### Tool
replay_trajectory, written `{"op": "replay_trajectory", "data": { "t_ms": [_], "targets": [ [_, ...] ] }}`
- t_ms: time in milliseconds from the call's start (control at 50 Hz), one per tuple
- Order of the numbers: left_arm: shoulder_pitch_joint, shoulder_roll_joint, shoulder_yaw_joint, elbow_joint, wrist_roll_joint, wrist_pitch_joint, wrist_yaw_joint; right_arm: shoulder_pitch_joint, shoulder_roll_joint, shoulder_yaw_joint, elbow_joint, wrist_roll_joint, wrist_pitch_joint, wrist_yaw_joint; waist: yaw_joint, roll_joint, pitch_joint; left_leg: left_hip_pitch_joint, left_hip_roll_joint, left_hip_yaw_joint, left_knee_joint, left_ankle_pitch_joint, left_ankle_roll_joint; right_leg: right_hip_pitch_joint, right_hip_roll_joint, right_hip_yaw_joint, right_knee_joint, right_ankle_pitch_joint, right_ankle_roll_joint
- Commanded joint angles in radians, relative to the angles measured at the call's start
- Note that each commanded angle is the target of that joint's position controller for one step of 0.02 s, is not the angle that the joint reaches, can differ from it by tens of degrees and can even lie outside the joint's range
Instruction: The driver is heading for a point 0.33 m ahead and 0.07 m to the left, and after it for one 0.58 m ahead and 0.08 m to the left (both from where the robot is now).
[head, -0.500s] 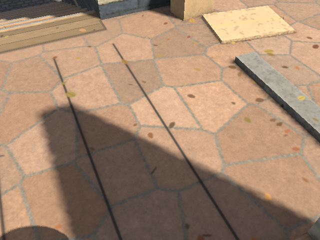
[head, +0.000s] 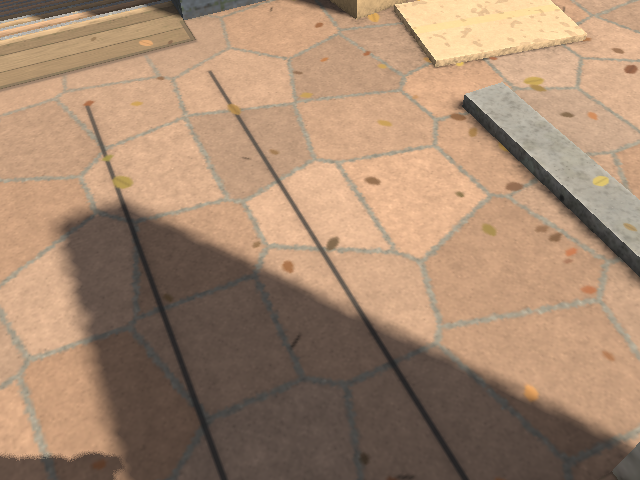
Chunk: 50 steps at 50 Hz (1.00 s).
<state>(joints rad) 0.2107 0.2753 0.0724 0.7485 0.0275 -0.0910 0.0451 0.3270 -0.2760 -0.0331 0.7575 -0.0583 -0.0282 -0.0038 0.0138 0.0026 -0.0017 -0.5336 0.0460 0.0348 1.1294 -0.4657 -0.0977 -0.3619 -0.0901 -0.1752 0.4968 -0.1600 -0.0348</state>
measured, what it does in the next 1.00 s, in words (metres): goes down: left foot, then right foot 0.16 m lower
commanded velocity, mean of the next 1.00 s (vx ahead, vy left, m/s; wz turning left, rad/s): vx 0.40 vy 0.00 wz -0.09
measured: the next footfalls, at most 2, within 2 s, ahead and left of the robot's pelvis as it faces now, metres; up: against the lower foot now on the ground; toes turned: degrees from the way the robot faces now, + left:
left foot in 0.18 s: -0.01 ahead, +0.13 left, +0.00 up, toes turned +13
right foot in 0.76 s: +0.44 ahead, +0.11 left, -0.16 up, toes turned +4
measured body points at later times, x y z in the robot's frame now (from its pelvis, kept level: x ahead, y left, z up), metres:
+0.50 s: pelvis +0.10 +0.11 -0.01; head +0.09 +0.13 +0.44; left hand +0.19 +0.39 -0.13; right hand +0.13 -0.16 -0.13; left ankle -0.05 +0.12 -0.74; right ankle +0.35 +0.02 -0.67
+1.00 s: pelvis +0.40 +0.19 -0.17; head +0.45 +0.21 +0.28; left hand +0.51 +0.45 -0.31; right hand +0.58 -0.07 -0.23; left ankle +0.60 +0.35 -0.85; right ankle +0.40 +0.10 -0.90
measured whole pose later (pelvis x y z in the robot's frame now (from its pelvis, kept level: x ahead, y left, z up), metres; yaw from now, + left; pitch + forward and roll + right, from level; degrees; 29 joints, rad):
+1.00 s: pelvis +0.40 +0.19 -0.17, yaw -11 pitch +2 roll -3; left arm 0.27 0.27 0.05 0.82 -0.04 -0.01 0.05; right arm 0.04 -0.22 -0.01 0.64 0.00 -0.07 -0.05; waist 0.04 0.01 0.06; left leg -0.69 0.05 -0.27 0.77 -0.05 -0.15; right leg -0.30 0.21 0.17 0.50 -0.21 -0.07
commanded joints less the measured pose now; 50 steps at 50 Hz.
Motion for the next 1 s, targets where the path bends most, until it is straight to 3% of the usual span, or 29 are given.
{"op": "replay_trajectory", "data": {
  "t_ms": [20,120,180,200,220,240,280,300,360,380,460,540,560,600,640,660,700,720,740,760,780,800,820,840,860,880,900,940,1000],
  "targets": [
    [-0.064,0.129,0.047,-0.079,0.027,-0.026,0.044,0.078,-0.021,-0.005,-0.054,-0.002,0.014,0.031,-0.020,-0.092,-0.042,0.133,0.015,0.020,-0.137,0.087,0.024,-0.010,-0.262,0.134,-0.268,-0.128,-0.111],
    [0.045,0.177,0.075,-0.074,0.034,-0.027,0.019,0.101,-0.088,-0.053,-0.045,-0.005,-0.036,0.058,0.014,-0.160,-0.028,0.219,-0.007,0.055,-0.364,0.091,0.093,0.064,-0.375,0.203,-0.236,-0.560,-0.058],
    [-0.062,0.112,0.045,-0.106,0.057,-0.015,0.011,0.299,-0.133,-0.106,0.092,-0.024,-0.120,0.036,-0.119,0.040,0.024,0.506,-0.052,-0.012,-0.596,0.143,0.168,-0.158,-0.246,0.055,0.169,-0.640,-0.003],
    [-0.098,-0.045,-0.008,-0.155,0.101,-0.011,-0.005,0.424,-0.192,-0.119,0.124,-0.029,-0.156,0.006,-0.149,0.182,-0.005,0.669,0.102,-0.397,-0.666,0.064,0.316,-0.431,-0.080,0.050,0.588,-0.516,0.041],
    [-0.179,-0.063,-0.035,-0.234,0.033,-0.022,-0.035,0.369,-0.207,-0.099,0.074,-0.017,-0.180,0.018,-0.192,0.195,0.080,0.668,0.254,-0.877,-0.874,-0.297,0.412,-0.756,0.100,0.289,0.573,-0.466,0.042],
    [-0.212,-0.002,-0.014,-0.204,-0.001,-0.017,-0.047,0.196,-0.114,-0.072,0.028,-0.016,-0.171,0.042,-0.146,0.129,0.186,0.584,0.262,-0.833,-0.919,-0.389,0.416,-0.787,0.077,0.369,0.603,-0.374,0.036],
    [-0.097,0.099,0.011,-0.120,0.040,-0.026,-0.046,0.050,-0.071,-0.050,0.017,0.030,-0.145,0.091,-0.054,0.084,0.149,0.423,0.194,-0.605,-0.834,-0.232,0.401,-0.716,0.035,0.305,0.757,-0.216,0.042],
    [-0.191,0.132,0.027,-0.138,0.013,0.037,-0.053,0.072,-0.145,-0.067,-0.005,0.104,-0.025,0.049,-0.042,-0.097,0.155,0.352,0.185,-0.577,-0.930,-0.165,0.340,-0.634,-0.019,0.212,0.571,-0.041,0.060],
    [-0.081,0.060,0.008,-0.069,0.000,0.105,-0.080,0.159,-0.150,-0.067,0.042,0.067,0.002,0.027,-0.041,0.089,0.171,0.371,0.146,-0.432,-0.960,0.101,0.297,-0.523,-0.047,0.228,0.563,0.180,0.073],
    [-0.055,0.086,0.018,-0.039,-0.010,0.112,-0.085,0.174,-0.142,-0.067,0.053,0.055,-0.011,0.026,-0.037,0.056,0.160,0.407,0.130,-0.373,-0.957,0.148,0.284,-0.528,-0.033,0.211,0.570,0.218,0.057],
    [-0.179,0.078,0.026,-0.002,-0.035,0.079,-0.102,0.266,-0.078,-0.052,0.142,0.045,-0.069,0.004,-0.087,0.078,0.185,0.558,0.085,-0.187,-0.927,0.222,0.219,-0.556,0.091,0.304,0.351,0.408,0.005],
    [-0.235,-0.001,-0.003,0.045,-0.004,0.054,-0.134,0.191,-0.030,-0.030,0.162,0.043,-0.074,-0.021,-0.086,0.048,0.164,0.390,0.035,-0.012,-0.809,0.380,0.163,-0.230,0.146,0.174,0.137,0.714,-0.046],
    [-0.226,-0.043,-0.048,0.002,0.041,-0.002,-0.153,0.361,-0.033,0.017,0.203,-0.109,-0.086,0.034,-0.108,0.108,0.081,0.579,0.132,-0.039,-0.796,0.427,0.164,-0.338,0.040,0.290,0.212,0.722,-0.041],
    [-0.341,0.057,-0.027,-0.002,0.036,-0.031,-0.133,0.391,-0.032,0.021,0.240,-0.060,-0.102,0.033,-0.135,-0.028,0.165,0.793,0.085,-0.032,-0.727,0.559,0.100,-0.573,0.069,0.237,0.050,0.589,-0.050],
    [-0.327,0.074,-0.032,0.029,0.046,-0.028,-0.130,0.390,-0.072,0.029,0.239,-0.019,-0.101,0.014,-0.114,0.019,0.150,0.664,0.018,0.028,-0.656,0.725,0.057,-0.335,0.089,0.116,-0.019,0.558,-0.045],
    [-0.385,0.040,-0.037,-0.023,-0.079,-0.032,-0.144,0.244,-0.043,0.003,0.211,0.120,-0.065,-0.063,-0.122,0.048,0.272,0.547,0.027,0.039,-0.493,0.960,0.021,-0.351,0.213,0.068,-0.116,0.659,-0.037],
    [-0.115,0.048,-0.016,0.056,-0.069,-0.021,-0.182,0.255,-0.066,0.018,0.215,0.099,-0.032,-0.117,-0.021,0.053,0.062,0.400,0.037,0.038,-0.078,1.062,-0.022,0.051,0.196,0.043,-0.062,0.790,-0.030],
    [0.165,0.079,0.009,0.142,-0.059,-0.007,-0.177,0.148,-0.085,0.017,0.165,0.080,-0.029,-0.116,0.104,0.004,-0.038,0.224,0.005,0.025,0.237,0.952,-0.058,0.338,0.144,0.090,-0.081,0.830,-0.054],
    [0.514,0.101,0.020,0.252,-0.050,0.004,-0.152,-0.079,-0.117,0.006,0.108,0.077,-0.040,-0.103,0.334,-0.296,-0.032,-0.002,-0.154,0.139,0.810,0.061,-0.134,0.599,0.073,0.129,-0.312,1.106,-0.144],
    [0.597,0.068,0.002,0.305,-0.024,0.018,-0.112,-0.116,-0.082,0.007,0.042,0.057,-0.050,-0.076,0.304,-0.313,-0.039,-0.310,-0.158,0.061,1.015,-0.407,-0.090,0.838,0.016,0.199,-0.145,1.040,-0.135],
    [0.506,0.128,-0.010,0.251,0.015,0.008,-0.076,-0.008,-0.015,0.019,-0.054,0.069,-0.076,-0.061,0.152,-0.292,-0.131,-0.588,-0.105,-0.142,0.999,-0.486,-0.087,1.040,-0.152,0.497,0.134,1.320,-0.293],
    [0.405,0.183,0.013,0.166,0.018,0.027,-0.053,0.044,-0.049,0.024,-0.097,0.094,-0.097,-0.035,0.122,-0.088,-0.343,-0.700,-0.079,-0.261,1.022,-0.401,-0.088,1.166,-0.301,0.704,0.135,1.195,-0.465],
    [0.271,0.221,0.029,0.076,-0.002,0.057,-0.040,0.031,-0.084,0.020,-0.096,0.082,-0.107,-0.014,0.088,0.157,-0.359,-0.711,-0.037,-0.226,0.931,-0.278,-0.022,1.027,-0.296,0.722,0.049,0.933,-0.476],
    [0.140,0.320,0.060,0.043,-0.020,0.065,-0.009,0.093,-0.085,0.014,-0.119,0.113,-0.102,-0.014,-0.039,0.111,-0.385,-0.663,-0.010,-0.283,0.789,-0.126,0.027,0.850,-0.385,0.901,-0.139,0.470,-0.475],
    [-0.075,0.275,0.038,-0.028,-0.049,0.070,0.003,0.039,-0.140,-0.007,-0.108,0.093,-0.061,-0.032,-0.126,0.247,-0.118,-0.460,0.040,-0.262,0.456,-0.027,-0.009,0.302,-0.328,0.836,-0.268,0.453,-0.371],
    [-0.139,0.227,0.021,-0.060,-0.048,0.068,0.000,-0.008,-0.161,-0.020,-0.096,0.058,-0.041,-0.049,-0.145,0.299,0.011,-0.159,0.047,-0.228,0.170,0.037,-0.036,-0.117,-0.190,0.703,-0.274,0.497,-0.331],
    [-0.118,0.226,0.018,-0.066,-0.032,0.063,-0.005,0.003,-0.132,-0.019,-0.077,0.034,-0.033,-0.061,-0.138,0.283,0.011,0.041,0.019,-0.166,-0.023,0.142,-0.062,-0.288,-0.059,0.569,-0.224,0.552,-0.307],
    [-0.031,0.205,0.023,-0.037,-0.064,0.063,0.012,-0.058,-0.057,-0.011,-0.083,0.038,-0.037,-0.063,-0.079,0.107,-0.094,0.290,-0.050,-0.129,-0.313,0.449,-0.065,-0.289,0.098,0.427,-0.136,0.503,-0.228],
    [0.038,0.122,0.015,0.002,-0.086,0.075,0.032,-0.114,-0.037,-0.010,-0.130,0.073,-0.025,-0.047,-0.046,-0.078,-0.137,0.287,-0.066,-0.160,-0.498,0.592,-0.056,-0.097,0.100,0.467,-0.040,0.285,-0.160]
  ]
}}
